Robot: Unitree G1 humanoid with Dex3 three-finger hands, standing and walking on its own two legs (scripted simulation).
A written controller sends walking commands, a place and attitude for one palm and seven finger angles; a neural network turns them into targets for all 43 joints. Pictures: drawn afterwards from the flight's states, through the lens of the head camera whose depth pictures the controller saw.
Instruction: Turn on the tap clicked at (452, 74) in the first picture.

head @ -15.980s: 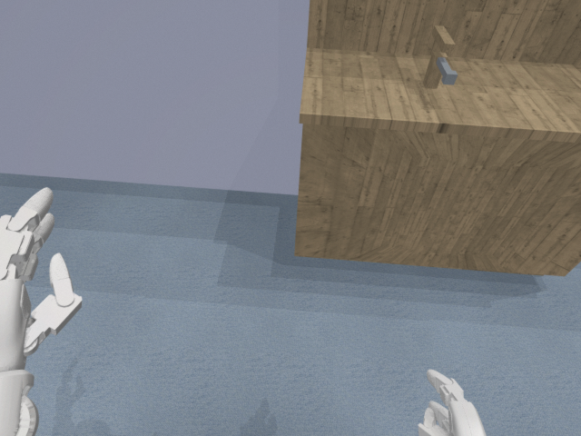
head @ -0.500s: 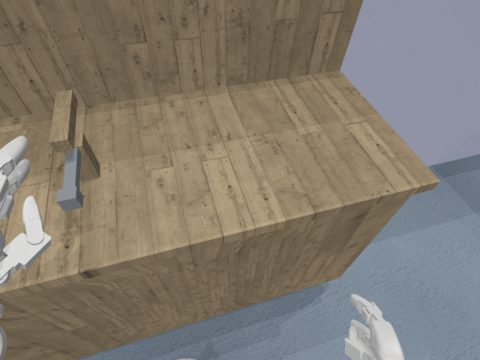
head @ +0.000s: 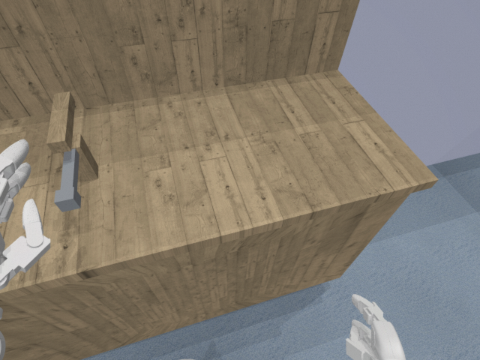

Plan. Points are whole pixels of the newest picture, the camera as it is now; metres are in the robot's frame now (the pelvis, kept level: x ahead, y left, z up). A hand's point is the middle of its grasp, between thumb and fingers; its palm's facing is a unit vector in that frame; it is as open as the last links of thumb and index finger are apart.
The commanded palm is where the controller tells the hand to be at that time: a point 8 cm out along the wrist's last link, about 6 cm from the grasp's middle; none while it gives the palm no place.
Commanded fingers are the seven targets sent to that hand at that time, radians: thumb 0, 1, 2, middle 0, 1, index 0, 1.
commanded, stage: shuffle to correct the standing spot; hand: left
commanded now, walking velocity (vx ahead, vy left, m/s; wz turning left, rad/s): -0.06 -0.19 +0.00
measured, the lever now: (68, 199) +0.34 +0.30 +0.07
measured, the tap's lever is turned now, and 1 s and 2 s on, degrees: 0 0 0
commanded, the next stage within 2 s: come to a stop and stand still in 0.52 s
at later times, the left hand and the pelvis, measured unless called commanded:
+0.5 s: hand (43, 249) +0.21 +0.24 +0.16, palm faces +0.34 -0.85 -0.40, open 7.4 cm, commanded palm +0.15 +0.28 +0.18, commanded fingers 0.00 0.90 0.90 -0.20 -0.30 -0.20 -0.30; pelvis -0.01 +0.00 +0.00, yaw +0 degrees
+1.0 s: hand (32, 256) +0.20 +0.25 +0.16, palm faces +0.27 -0.87 -0.41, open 7.4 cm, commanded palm +0.15 +0.30 +0.18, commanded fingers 0.00 0.90 0.90 -0.20 -0.30 -0.20 -0.30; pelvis -0.02 +0.03 +0.00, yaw -3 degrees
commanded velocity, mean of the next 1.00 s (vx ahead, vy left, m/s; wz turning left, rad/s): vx -0.03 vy -0.11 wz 0.00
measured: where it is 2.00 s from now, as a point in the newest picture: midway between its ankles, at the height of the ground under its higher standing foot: outside the picture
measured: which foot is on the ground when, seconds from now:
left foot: down 0.00-1.00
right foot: down 0.00-1.00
